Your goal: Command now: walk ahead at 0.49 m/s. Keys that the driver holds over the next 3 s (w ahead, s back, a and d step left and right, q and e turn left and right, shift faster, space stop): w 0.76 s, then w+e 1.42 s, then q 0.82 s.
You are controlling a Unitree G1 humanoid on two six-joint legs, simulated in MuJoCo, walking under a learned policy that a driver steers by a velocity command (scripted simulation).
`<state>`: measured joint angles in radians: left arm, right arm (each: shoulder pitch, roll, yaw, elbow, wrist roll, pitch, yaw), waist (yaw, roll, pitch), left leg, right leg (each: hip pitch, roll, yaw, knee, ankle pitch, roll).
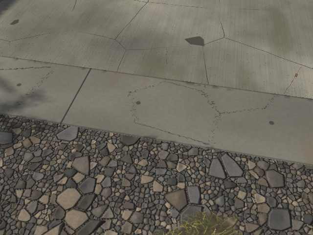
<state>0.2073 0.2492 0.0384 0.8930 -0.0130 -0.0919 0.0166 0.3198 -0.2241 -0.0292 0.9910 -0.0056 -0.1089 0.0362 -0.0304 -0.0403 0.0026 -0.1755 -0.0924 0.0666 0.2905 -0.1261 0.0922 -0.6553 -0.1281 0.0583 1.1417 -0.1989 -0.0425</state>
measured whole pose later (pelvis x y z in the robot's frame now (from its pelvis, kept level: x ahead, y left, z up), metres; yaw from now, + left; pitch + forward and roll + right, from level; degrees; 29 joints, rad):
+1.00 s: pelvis +0.55 -0.02 -0.01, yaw -4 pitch +2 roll +0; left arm 0.34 0.25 0.06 0.97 -0.04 -0.08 0.01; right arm 0.14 -0.23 -0.05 0.89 0.00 -0.11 0.03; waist 0.01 -0.03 0.03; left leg -0.36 0.00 0.10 0.48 -0.16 0.05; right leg -0.39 -0.03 0.06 1.18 -0.38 -0.05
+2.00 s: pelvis +1.07 -0.18 -0.02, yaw -38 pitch +3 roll +2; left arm 0.39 0.27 0.08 0.78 -0.03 -0.03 0.03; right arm 0.04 -0.25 -0.06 0.73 0.00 -0.13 0.03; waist 0.06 -0.03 0.00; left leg -0.46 -0.04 0.00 0.55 -0.13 0.02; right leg -0.21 0.09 0.21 0.90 -0.54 -0.06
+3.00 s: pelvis +1.23 -0.32 +0.00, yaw -26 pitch +2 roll -3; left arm 0.07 0.32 0.11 0.76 0.01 0.05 0.06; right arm 0.27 -0.28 -0.05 0.69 0.00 0.04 -0.02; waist -0.03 -0.04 0.03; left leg -0.28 -0.03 -0.05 0.48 -0.23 0.07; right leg -0.63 0.00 0.04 1.12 -0.33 0.04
